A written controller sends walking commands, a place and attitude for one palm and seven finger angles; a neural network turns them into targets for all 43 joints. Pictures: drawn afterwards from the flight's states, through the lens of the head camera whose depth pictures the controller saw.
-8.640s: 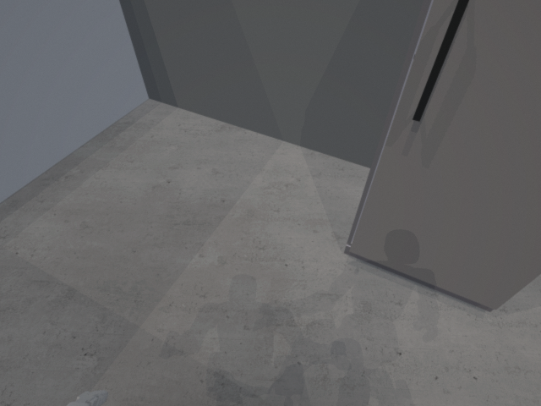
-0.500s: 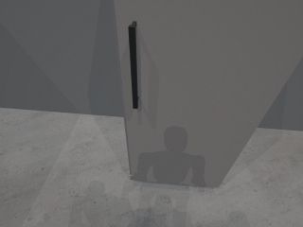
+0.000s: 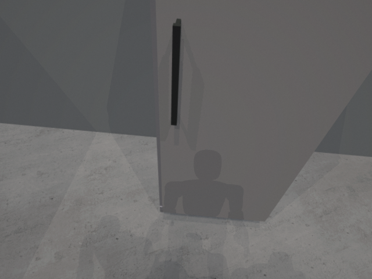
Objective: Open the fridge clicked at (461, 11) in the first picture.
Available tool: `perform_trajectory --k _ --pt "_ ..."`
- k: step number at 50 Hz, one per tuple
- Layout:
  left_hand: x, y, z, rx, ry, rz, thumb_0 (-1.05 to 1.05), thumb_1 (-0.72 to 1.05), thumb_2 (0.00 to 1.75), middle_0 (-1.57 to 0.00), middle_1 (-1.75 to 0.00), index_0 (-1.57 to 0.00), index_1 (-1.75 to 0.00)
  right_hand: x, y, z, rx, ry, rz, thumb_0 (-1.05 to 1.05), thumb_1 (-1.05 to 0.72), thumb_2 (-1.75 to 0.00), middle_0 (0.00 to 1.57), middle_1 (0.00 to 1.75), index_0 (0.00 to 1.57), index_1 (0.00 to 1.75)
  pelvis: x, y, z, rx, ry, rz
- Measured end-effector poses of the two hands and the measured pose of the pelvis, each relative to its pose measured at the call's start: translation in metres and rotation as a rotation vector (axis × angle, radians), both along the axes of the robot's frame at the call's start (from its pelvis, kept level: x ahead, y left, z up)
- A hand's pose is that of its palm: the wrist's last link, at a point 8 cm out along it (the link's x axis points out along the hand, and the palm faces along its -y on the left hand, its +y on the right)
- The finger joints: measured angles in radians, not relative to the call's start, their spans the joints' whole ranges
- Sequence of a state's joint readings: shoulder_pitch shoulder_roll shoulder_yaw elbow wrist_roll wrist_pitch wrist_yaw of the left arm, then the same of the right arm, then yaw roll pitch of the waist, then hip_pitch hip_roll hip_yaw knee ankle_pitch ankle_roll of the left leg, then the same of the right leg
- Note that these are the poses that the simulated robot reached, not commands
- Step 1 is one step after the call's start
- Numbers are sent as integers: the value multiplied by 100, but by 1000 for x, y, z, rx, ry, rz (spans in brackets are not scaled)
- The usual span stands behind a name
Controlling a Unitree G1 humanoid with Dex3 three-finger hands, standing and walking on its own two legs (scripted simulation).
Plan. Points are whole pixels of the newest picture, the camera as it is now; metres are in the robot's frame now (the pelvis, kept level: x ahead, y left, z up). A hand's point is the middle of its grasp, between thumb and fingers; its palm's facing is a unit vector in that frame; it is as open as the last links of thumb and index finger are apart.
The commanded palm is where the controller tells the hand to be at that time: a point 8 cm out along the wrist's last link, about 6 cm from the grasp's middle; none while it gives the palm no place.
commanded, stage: come to a stop and stand still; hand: left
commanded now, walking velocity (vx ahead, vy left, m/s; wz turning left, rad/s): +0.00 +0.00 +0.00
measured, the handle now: (175, 78) +0.57 +0.07 +0.16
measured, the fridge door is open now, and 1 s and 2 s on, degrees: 0 0 0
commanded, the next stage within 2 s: look again from close up in 0.52 s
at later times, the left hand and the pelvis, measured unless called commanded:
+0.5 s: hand out of the picture -0.08 +0.18 -0.18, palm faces +0.09 -0.98 -0.19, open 7.3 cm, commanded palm none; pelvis -0.01 +0.01 +0.00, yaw +2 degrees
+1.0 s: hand out of the picture +0.00 +0.23 -0.18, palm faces +0.07 -0.97 -0.25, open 7.3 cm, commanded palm none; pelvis -0.04 +0.02 +0.00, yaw +1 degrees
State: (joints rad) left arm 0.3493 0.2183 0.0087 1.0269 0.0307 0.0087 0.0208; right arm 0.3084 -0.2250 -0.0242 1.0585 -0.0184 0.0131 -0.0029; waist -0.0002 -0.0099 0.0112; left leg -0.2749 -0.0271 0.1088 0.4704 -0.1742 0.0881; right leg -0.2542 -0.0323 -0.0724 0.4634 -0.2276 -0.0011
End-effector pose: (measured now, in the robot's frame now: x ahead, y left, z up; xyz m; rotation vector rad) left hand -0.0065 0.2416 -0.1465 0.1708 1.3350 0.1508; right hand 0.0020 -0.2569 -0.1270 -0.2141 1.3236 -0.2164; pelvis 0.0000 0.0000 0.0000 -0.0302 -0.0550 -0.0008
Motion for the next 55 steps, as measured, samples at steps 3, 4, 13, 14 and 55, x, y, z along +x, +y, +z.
perform_trajectory --k 3,4,13,14,55 --pt "-6 -3 -2 -13 8 7 0 91 90 -20 -30 -20 -30 4 8 -1 9 -9 5 1 -91 -90 20 30 20 30 -2 3 0 0 -3 2" --pt "-8 -4 -2 -16 11 10 0 91 90 -20 -30 -20 -30 6 10 -2 13 -13 7 1 -91 -90 20 30 20 30 -3 4 0 1 -4 3" --pt "-39 -9 -1 -22 60 60 0 91 90 -20 -30 -20 -30 26 32 -9 61 -49 31 0 -91 -90 20 30 20 30 -7 10 -1 9 -13 12" --pt "-44 -9 -1 -21 68 66 0 91 90 -20 -30 -20 -30 28 33 -10 66 -53 34 0 -91 -90 20 30 20 30 -8 11 -1 10 -14 14" --pt "10 32 13 47 -89 -12 0 91 90 -20 -30 -20 -30 -51 41 -10 56 58 -8 1 -91 -90 20 30 20 30 -40 22 2 28 26 7"
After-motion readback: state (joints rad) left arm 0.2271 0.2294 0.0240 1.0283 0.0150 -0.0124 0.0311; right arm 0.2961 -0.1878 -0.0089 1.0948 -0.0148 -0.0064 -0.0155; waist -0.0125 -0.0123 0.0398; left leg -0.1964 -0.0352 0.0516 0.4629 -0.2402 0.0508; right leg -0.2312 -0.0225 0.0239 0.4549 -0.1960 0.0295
